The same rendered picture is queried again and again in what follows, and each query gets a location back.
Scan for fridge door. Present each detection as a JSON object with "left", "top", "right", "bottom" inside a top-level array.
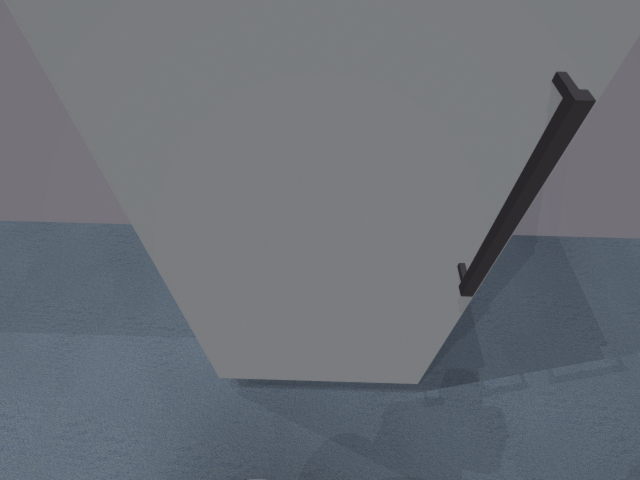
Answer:
[{"left": 4, "top": 0, "right": 640, "bottom": 384}]

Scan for handle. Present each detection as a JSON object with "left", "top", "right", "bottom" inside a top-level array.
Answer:
[{"left": 457, "top": 72, "right": 596, "bottom": 297}]

